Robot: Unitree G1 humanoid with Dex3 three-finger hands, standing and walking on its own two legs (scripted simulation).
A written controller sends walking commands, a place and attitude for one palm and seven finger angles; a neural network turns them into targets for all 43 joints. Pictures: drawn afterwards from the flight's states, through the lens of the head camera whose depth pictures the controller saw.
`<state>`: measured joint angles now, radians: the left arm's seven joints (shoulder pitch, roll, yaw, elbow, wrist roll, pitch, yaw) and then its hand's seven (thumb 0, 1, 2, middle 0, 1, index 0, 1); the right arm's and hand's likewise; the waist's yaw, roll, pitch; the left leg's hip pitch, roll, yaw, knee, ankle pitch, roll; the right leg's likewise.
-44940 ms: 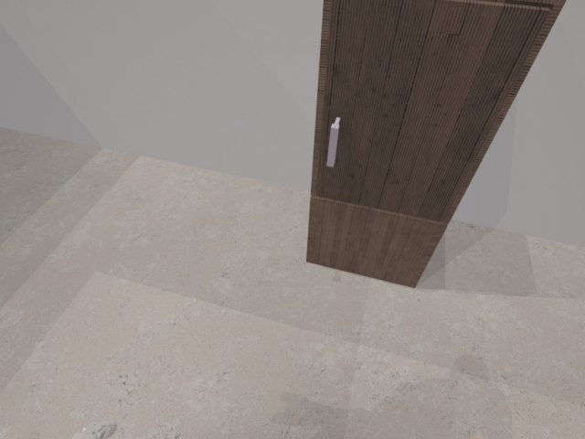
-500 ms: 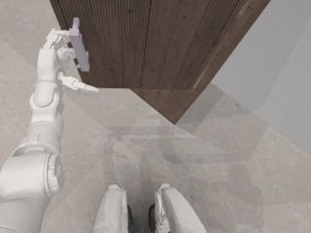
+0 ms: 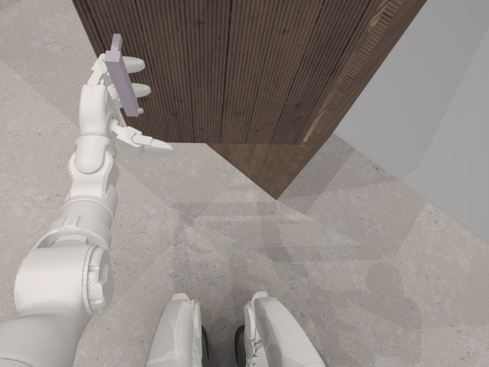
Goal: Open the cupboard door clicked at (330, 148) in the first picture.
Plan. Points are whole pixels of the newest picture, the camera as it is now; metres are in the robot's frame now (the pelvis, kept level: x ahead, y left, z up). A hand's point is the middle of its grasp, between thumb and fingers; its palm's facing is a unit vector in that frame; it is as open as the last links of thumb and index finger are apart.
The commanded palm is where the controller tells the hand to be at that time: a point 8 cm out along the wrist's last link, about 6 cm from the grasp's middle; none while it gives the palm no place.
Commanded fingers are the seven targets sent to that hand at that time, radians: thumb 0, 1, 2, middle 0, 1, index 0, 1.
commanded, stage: slide the fingers in behind the handle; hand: left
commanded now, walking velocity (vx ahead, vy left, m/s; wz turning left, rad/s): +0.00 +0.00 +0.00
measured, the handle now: (125, 78) +0.57 +0.16 +0.04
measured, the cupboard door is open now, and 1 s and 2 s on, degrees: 42 42 72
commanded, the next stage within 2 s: close the thumb around the handle in 0.40 s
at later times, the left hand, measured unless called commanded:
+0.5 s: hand (140, 111) +0.51 +0.13 +0.03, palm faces -0.01 -1.00 -0.02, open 14.1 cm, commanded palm +0.49 +0.16 +0.03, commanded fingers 0.00 -0.44 0.32 -0.30 -1.21 -0.30 -1.21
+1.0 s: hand (140, 108) +0.52 +0.13 +0.03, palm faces +0.00 -1.00 -0.02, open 7.6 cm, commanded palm +0.49 +0.16 +0.03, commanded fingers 0.00 0.90 0.90 -0.40 -1.35 -0.40 -1.35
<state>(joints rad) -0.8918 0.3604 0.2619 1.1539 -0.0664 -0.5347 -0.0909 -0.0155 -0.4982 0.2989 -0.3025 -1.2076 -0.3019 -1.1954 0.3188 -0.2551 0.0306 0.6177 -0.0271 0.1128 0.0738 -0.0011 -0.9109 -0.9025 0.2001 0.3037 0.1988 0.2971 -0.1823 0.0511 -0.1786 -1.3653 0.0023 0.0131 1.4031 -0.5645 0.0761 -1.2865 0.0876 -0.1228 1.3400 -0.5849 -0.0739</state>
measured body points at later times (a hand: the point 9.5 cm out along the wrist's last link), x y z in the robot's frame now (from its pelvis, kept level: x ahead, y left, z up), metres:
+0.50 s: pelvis +0.00 +0.00 +0.00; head +0.16 +0.03 +0.42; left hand +0.51 +0.19 +0.03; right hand +0.02 -0.26 -0.12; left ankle +0.04 +0.07 -0.59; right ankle +0.02 -0.08 -0.59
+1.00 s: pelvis +0.00 +0.00 +0.00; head +0.17 +0.03 +0.42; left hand +0.51 +0.19 +0.03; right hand +0.03 -0.26 -0.12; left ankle +0.04 +0.07 -0.59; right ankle +0.02 -0.08 -0.59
